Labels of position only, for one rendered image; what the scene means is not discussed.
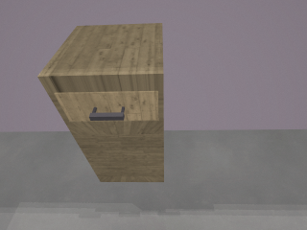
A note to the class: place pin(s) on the handle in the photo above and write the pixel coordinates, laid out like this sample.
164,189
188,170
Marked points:
107,116

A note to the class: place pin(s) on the cabinet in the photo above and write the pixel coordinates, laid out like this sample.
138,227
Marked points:
113,58

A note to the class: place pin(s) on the drawer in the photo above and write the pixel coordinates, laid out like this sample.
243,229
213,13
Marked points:
139,105

